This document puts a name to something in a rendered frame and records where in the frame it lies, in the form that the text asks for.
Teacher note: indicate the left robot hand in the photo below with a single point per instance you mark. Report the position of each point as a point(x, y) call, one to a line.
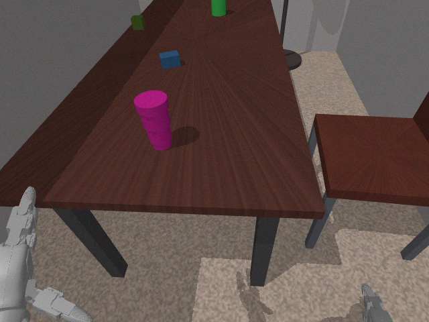
point(16, 268)

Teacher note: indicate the chair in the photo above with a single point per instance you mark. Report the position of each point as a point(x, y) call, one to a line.
point(377, 159)

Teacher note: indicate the right robot hand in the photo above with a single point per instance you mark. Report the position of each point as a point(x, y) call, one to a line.
point(373, 311)

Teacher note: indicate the coat stand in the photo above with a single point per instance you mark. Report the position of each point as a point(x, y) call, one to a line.
point(293, 59)

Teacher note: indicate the left robot arm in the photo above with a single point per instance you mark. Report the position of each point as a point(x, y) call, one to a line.
point(14, 314)

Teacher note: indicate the table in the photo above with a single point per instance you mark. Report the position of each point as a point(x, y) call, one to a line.
point(238, 142)

